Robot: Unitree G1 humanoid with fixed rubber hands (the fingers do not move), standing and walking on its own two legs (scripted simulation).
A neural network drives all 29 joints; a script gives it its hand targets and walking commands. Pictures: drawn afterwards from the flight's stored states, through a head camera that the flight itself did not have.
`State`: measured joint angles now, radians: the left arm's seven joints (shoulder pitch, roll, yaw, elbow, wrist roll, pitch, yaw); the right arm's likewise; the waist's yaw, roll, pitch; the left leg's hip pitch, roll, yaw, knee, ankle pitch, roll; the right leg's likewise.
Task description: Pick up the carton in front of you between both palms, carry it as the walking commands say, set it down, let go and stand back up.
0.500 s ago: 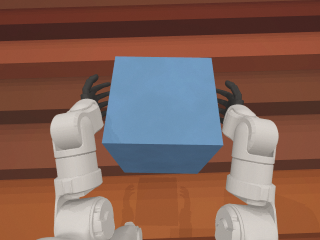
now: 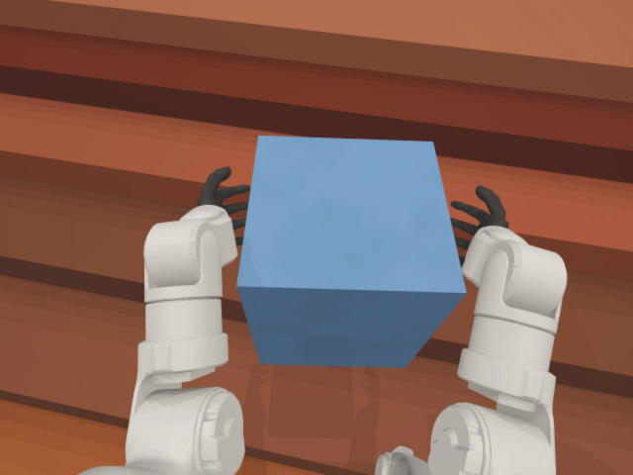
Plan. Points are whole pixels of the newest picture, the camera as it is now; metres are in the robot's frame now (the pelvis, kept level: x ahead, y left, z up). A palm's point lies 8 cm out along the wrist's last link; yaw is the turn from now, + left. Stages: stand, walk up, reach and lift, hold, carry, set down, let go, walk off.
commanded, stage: carry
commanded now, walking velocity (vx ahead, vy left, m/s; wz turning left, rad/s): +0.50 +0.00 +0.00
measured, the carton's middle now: (339, 263) +0.38 +0.05 +0.07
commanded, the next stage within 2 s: none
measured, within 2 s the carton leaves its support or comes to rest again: neither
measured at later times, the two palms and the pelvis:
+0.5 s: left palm (264, 5) +0.65 +0.21 +0.27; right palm (491, 39) +0.61 -0.10 +0.28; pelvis +0.28 +0.09 +0.10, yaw +0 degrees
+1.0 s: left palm out of the picture +0.92 +0.26 +0.37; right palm out of the picture +0.91 -0.05 +0.38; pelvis +0.57 +0.09 +0.21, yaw +2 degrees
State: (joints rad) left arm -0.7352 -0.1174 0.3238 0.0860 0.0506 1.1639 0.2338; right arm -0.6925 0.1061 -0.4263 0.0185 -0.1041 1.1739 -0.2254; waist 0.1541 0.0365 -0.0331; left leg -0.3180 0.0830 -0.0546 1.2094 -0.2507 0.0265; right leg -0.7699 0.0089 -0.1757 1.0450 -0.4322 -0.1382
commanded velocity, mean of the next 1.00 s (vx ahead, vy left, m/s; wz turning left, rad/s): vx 0.50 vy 0.00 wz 0.00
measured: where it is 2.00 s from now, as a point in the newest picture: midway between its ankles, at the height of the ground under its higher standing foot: (358, 111)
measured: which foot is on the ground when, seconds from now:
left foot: up 0.00-0.44, down 0.46-1.00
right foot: down 0.00-0.56, up 0.58-1.00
